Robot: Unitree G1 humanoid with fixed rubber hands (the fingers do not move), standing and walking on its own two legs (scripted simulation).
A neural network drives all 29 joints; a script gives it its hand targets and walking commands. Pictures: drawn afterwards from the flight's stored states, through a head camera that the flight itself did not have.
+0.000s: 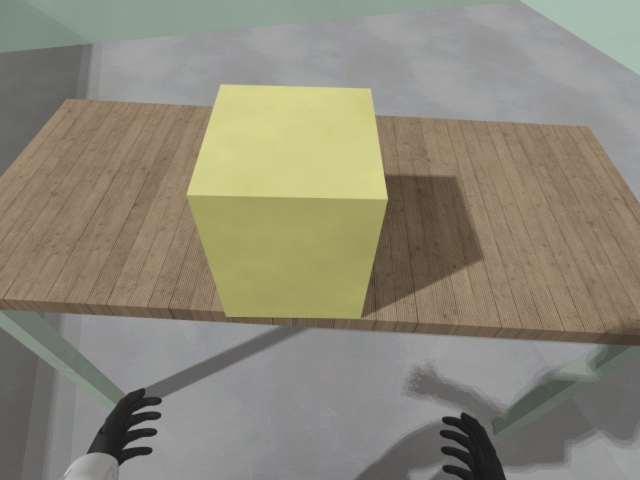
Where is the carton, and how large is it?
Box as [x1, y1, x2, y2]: [186, 84, 387, 318]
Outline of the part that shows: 221,84 186,195 226,316 359,318 387,201 370,89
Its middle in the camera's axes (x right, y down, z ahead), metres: -0.04 -0.05 +0.55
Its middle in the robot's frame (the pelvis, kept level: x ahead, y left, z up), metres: +0.45 +0.06 +0.08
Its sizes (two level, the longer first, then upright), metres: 0.210 0.200 0.250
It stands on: a table, 0.73 m high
